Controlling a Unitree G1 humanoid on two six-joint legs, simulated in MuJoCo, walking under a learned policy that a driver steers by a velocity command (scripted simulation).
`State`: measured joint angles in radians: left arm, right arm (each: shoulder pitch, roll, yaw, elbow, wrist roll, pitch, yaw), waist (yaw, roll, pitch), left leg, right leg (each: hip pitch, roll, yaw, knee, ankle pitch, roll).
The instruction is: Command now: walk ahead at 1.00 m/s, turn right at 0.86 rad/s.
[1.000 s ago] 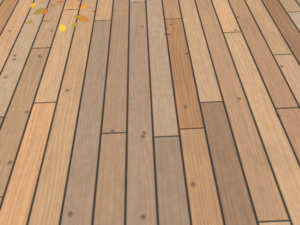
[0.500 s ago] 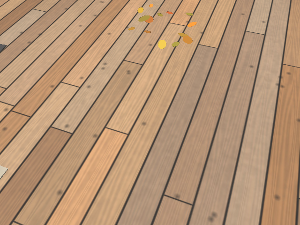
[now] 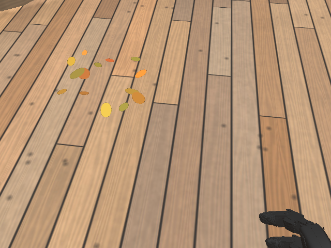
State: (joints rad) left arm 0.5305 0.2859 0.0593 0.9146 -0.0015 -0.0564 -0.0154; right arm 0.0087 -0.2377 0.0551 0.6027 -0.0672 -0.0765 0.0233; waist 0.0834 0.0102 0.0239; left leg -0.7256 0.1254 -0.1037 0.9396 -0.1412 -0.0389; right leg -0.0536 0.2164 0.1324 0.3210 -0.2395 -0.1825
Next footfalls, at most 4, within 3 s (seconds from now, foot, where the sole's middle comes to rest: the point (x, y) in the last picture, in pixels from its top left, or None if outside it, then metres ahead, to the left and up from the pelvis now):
0.18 left None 0.40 0.15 -0.77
0.52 right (217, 217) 0.62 -0.13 -0.77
0.94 left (158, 211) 0.63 0.12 -0.77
1.40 right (197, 198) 0.70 -0.04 -0.77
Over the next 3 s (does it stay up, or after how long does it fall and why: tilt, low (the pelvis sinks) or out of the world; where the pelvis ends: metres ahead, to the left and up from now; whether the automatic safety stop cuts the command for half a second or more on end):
stays up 0.66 0.40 0.00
